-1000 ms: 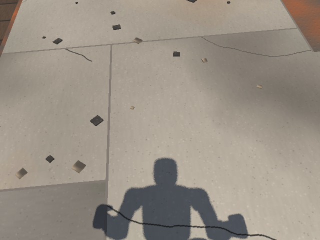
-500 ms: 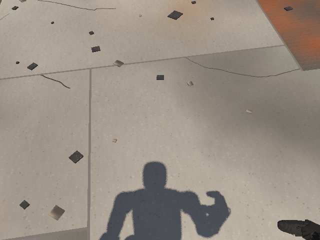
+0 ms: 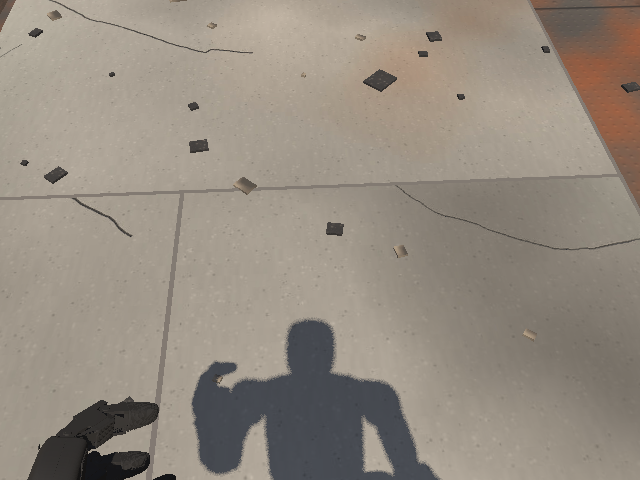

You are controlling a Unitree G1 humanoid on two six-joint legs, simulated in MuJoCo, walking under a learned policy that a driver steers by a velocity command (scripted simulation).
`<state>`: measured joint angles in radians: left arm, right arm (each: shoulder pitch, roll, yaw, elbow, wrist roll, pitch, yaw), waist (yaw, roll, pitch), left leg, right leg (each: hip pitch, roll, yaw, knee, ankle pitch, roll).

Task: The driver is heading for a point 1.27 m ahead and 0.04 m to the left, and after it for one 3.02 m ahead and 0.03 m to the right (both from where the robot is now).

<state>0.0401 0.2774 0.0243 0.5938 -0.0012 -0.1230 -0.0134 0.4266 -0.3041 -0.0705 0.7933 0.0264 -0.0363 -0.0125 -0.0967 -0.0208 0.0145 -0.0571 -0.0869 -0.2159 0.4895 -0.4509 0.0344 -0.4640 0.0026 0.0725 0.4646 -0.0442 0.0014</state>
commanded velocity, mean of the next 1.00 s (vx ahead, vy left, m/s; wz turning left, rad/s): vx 0.50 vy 0.00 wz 0.09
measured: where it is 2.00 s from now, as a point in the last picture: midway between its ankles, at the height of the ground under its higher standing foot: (276, 310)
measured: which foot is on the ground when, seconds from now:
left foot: down 0.00-0.00, up 0.02-0.48, down 0.50-1.00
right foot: down 0.00-0.50, up 0.52-1.00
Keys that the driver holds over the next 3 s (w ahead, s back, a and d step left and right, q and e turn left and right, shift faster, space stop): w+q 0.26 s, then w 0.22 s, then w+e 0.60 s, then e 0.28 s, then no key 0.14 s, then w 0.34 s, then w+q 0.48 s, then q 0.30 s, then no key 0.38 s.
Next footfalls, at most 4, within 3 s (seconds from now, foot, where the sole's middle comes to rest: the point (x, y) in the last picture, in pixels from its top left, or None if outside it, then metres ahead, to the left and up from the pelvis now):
0.50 left None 0.39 0.18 -0.76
1.04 right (301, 364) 0.73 0.00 -0.76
1.50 left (229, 294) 0.93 0.16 -0.76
1.88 right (329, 310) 0.86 -0.08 -0.76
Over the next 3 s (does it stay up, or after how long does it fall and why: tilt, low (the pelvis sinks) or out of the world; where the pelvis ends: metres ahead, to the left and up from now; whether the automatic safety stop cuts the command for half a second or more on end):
stays up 1.26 -0.01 0.01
